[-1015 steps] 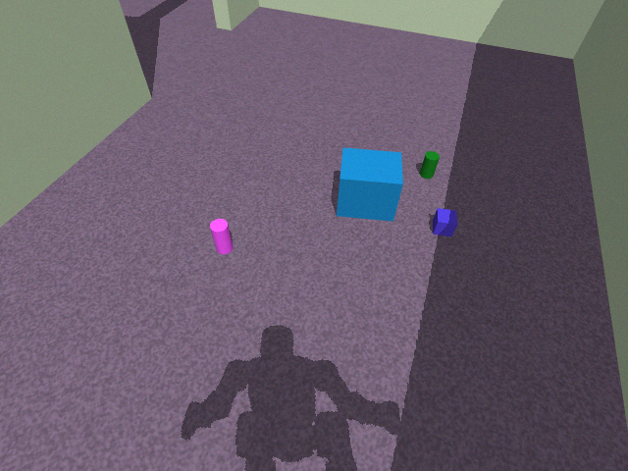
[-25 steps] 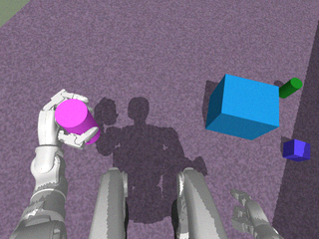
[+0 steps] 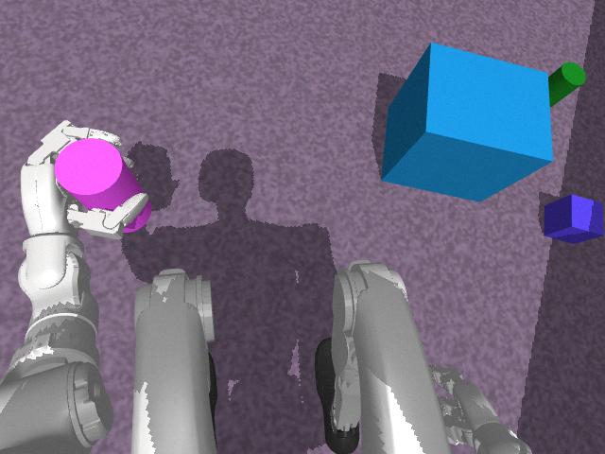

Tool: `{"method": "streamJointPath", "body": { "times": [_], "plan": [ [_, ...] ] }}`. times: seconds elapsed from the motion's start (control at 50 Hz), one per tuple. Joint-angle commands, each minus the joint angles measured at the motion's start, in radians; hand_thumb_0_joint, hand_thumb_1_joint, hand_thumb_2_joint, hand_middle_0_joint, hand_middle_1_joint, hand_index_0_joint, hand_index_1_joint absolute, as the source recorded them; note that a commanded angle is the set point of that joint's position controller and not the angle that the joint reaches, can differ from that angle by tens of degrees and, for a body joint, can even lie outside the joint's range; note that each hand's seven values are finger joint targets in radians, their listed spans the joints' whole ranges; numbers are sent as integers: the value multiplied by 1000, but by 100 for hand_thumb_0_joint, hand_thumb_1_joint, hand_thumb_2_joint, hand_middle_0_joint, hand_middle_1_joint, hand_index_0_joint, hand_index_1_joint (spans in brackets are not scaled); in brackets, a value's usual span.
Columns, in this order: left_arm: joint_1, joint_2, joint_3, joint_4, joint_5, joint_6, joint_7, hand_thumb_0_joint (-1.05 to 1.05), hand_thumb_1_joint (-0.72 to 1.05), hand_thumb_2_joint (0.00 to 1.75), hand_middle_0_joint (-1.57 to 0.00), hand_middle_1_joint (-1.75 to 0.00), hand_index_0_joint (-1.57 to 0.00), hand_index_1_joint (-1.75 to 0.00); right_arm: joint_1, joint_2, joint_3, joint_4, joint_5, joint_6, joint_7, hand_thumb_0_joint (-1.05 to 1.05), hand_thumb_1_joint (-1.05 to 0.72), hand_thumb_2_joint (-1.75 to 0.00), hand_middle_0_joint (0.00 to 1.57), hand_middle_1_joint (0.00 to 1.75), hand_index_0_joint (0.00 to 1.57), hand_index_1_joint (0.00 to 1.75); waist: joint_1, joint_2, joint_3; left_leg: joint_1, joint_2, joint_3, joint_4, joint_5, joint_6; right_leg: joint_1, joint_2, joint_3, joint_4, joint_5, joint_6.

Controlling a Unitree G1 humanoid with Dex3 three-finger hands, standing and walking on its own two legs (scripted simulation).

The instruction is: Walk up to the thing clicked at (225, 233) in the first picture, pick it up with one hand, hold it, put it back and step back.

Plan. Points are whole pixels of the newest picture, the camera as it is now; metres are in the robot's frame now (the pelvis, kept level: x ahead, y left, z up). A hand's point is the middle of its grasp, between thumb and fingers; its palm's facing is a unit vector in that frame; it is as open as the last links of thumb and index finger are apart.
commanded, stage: crouch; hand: left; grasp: from the side
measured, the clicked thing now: (110, 191) +0.43 +0.22 -0.06
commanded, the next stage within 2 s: lower in 0.62 s
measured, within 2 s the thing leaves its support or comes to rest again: neither
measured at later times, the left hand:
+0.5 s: hand (121, 202) +0.44 +0.23 -0.12, palm faces +0.12 -0.99 -0.02, open 9.4 cm
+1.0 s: hand (133, 215) +0.44 +0.23 -0.18, palm faces +0.12 -0.99 -0.01, open 9.4 cm
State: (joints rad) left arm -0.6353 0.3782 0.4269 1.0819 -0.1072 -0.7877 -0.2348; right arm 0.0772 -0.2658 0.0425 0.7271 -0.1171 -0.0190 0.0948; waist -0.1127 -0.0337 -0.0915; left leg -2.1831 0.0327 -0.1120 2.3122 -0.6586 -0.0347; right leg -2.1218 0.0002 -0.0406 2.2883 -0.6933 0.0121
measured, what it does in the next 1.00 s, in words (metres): lowers itself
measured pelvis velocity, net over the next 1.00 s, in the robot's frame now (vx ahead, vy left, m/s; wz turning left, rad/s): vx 0.00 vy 0.01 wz -0.12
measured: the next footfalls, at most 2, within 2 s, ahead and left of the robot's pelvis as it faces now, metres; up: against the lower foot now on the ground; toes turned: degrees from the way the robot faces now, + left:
none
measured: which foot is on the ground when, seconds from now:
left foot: down 0.00-1.00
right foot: down 0.00-1.00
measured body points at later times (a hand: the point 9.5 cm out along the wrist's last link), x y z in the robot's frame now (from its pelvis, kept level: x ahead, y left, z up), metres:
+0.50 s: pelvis +0.01 +0.00 -0.05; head +0.23 +0.07 +0.34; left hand +0.43 +0.28 -0.12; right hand +0.14 -0.27 -0.16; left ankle +0.09 +0.14 -0.32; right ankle +0.10 -0.12 -0.32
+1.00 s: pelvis +0.00 +0.01 -0.07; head +0.23 +0.11 +0.31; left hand +0.43 +0.28 -0.18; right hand +0.13 -0.27 -0.15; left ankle +0.09 +0.14 -0.32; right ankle +0.10 -0.12 -0.32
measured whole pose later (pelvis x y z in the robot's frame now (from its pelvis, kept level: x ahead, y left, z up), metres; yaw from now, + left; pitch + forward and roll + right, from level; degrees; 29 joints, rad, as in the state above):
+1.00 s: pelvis +0.00 +0.01 -0.07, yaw -7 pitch +21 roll -11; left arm -0.58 0.57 0.48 1.18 -0.13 -0.92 -0.17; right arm -0.07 -0.32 0.26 0.67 -0.23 0.02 0.14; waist -0.19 -0.14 0.14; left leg -2.28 0.02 -0.27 2.59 -0.70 -0.04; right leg -2.16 0.05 -0.15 2.46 -0.68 0.04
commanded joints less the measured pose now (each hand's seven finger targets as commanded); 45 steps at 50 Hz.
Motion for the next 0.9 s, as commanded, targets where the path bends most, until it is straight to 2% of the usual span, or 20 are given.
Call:
{"method": "streamJointPath", "body": {
  "times": [0.0,0.06,0.08,0.12,0.14,0.18,0.26,0.28,0.32,0.34,0.44,0.46,0.48,0.52,0.54,0.56,0.72,0.8,0.84,0.88],
  "plan": [
    [-274,208,42,-177,-20,-70,3,0,29,127,-124,-135,-124,-136,93,-230,-53,-70,-3,-14,-8,0,-90,-91,20,30,20,30,1,144,-625,385,-21,78,-219,27,45,293,33,-76,-231,105,-47],
    [-262,220,45,-195,-23,-74,-3,0,30,127,-122,-135,-123,-136,77,-245,-42,-74,-8,-9,-5,0,-90,-91,20,30,20,30,-6,165,-583,367,-19,65,-207,9,42,262,35,-93,-203,94,-47],
    [-252,239,56,-196,-24,-73,0,0,30,127,-122,-135,-122,-135,74,-244,-39,-71,-8,-7,-4,0,-90,-91,20,30,20,30,5,171,-584,358,-17,67,-197,6,43,259,38,-91,-198,89,-47],
    [-252,236,57,-217,-33,-80,-1,0,31,127,-122,-135,-123,-136,73,-251,-34,-73,-11,-2,-2,0,-90,-91,20,30,20,30,-3,178,-594,361,-15,64,-180,23,40,267,40,-96,-184,109,-46],
    [-244,219,39,-204,-31,-79,-4,0,30,128,-123,-136,-124,-137,69,-256,-31,-68,-13,-1,-1,0,-90,-91,20,30,20,30,-19,183,-578,359,-14,57,-170,29,39,250,40,-101,-171,118,-46],
    [-262,259,68,-222,-42,-87,0,0,32,127,-121,-134,-121,-134,65,-261,-25,-66,-18,-2,-3,0,-90,-91,20,30,20,30,-12,173,-583,325,-14,60,-138,30,43,268,43,-95,-169,125,-42],
    [-228,252,56,-221,-43,-98,1,0,33,128,-121,-135,-122,-135,49,-265,-9,-62,-29,-1,2,0,-90,-91,20,30,20,30,-23,180,-567,308,-12,49,-103,49,43,273,46,-104,-144,147,-39],
    [-215,277,83,-206,-46,-98,5,0,33,127,-121,-134,-122,-134,61,-270,-8,-61,-32,2,2,0,-90,-91,20,30,20,30,-17,169,-584,295,-12,53,-87,71,44,305,49,-99,-143,168,-36],
    [-191,244,54,-214,-51,-101,0,0,33,127,-121,-134,-121,-135,55,-273,-2,-63,-35,6,5,0,-91,-91,20,30,20,30,-30,163,-580,300,-9,45,-74,94,42,304,52,-108,-128,193,-35],
    [-207,273,68,-222,-49,-103,2,0,32,127,-120,-134,-121,-135,47,-275,0,-57,-38,8,4,0,-91,-91,20,30,20,30,-27,169,-558,276,-10,47,-70,78,44,298,52,-106,-131,178,-34],
    [-150,263,59,-219,-48,-100,6,0,30,126,-119,-133,-119,-133,48,-291,11,-56,-51,21,11,0,-91,-91,20,30,20,30,-34,192,-575,320,-4,25,-54,152,35,303,58,-126,-94,242,-36],
    [-160,267,57,-228,-46,-101,9,0,29,125,-120,-134,-121,-134,38,-293,11,-56,-53,24,13,0,-91,-91,20,30,20,30,-31,205,-555,323,-3,25,-53,138,34,279,58,-128,-94,230,-38],
    [-176,266,49,-230,-44,-102,10,0,27,125,-120,-133,-121,-133,37,-298,14,-58,-56,27,14,0,-91,-91,20,30,20,30,-48,214,-540,313,-3,17,-52,117,34,269,58,-133,-92,216,-38],
    [-181,281,49,-236,-42,-106,14,0,30,125,-119,-132,-120,-133,21,-299,18,-57,-59,28,14,0,-91,-91,20,30,20,30,-41,221,-522,308,-2,17,-50,93,33,253,60,-137,-89,193,-39],
    [-202,277,41,-248,-41,-112,18,0,29,126,-119,-133,-120,-133,25,-302,22,-57,-63,31,17,0,-91,-91,20,30,20,30,-56,227,-520,308,-1,10,-48,87,33,255,60,-144,-86,191,-38],
    [-176,283,57,-237,-45,-112,20,0,29,125,-120,-133,-121,-133,17,-305,24,-61,-64,30,18,0,-91,-91,20,30,20,30,-46,218,-521,316,0,8,-45,86,33,250,62,-146,-85,189,-38],
    [-175,294,40,-218,-40,-131,40,0,25,121,-125,-137,-126,-136,-10,-325,50,-75,-78,39,26,0,-91,-91,20,30,20,30,-66,251,-476,331,2,-17,-48,69,24,224,62,-172,-67,176,-41],
    [-148,286,32,-122,-46,-150,53,0,23,123,-126,-138,-128,-138,-38,-330,85,-86,-87,34,32,0,-92,-91,20,30,20,30,-92,210,-410,291,2,-27,-20,67,28,228,68,-181,-62,183,-37],
    [-154,340,66,-111,-43,-172,66,0,21,122,-125,-137,-127,-137,-36,-330,101,-89,-96,36,32,0,-92,-91,20,30,20,30,-84,201,-440,282,2,-27,-1,80,31,278,73,-179,-67,197,-32],
    [-146,348,61,-76,-39,-188,65,0,25,123,-126,-139,-128,-138,-51,-340,115,-98,-105,35,34,0,-92,-91,20,30,20,30,-99,206,-415,287,5,-32,0,80,29,280,75,-185,-64,197,-32]
  ]
}}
